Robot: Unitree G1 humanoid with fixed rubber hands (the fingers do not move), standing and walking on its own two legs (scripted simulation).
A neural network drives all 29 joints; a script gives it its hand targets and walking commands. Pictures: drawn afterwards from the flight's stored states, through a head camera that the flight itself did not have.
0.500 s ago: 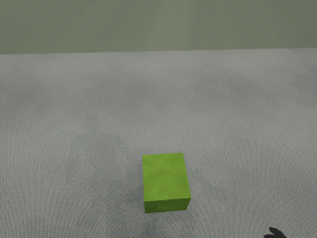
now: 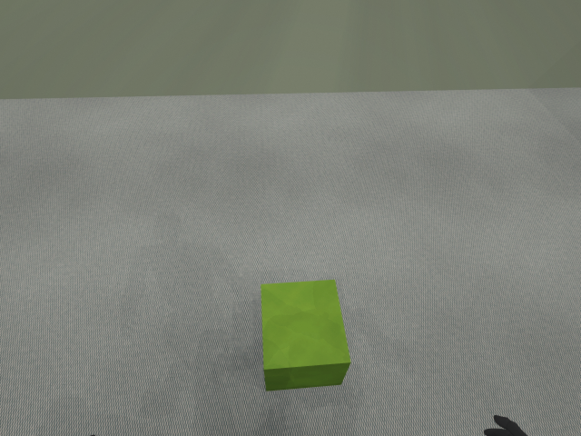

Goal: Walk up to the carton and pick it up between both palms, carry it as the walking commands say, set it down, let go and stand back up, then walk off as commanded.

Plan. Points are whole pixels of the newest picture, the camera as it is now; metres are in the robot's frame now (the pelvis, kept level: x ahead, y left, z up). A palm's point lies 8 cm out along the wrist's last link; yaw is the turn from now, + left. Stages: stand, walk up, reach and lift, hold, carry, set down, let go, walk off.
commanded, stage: stand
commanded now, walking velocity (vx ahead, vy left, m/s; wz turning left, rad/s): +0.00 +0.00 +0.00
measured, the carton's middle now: (301, 334) +0.52 -0.04 -0.67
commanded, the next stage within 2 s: walk off in 0.32 s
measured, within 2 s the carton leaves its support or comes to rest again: neither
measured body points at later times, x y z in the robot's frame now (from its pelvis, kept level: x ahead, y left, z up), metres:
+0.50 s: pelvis +0.00 +0.00 +0.00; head +0.01 +0.01 +0.45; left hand +0.09 +0.32 -0.12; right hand +0.10 -0.32 -0.11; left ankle +0.02 +0.09 -0.75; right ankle -0.06 -0.12 -0.75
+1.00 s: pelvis -0.03 +0.01 -0.02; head +0.02 +0.02 +0.43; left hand -0.06 +0.30 -0.16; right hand +0.14 -0.24 -0.15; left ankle -0.04 +0.13 -0.73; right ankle -0.06 -0.12 -0.75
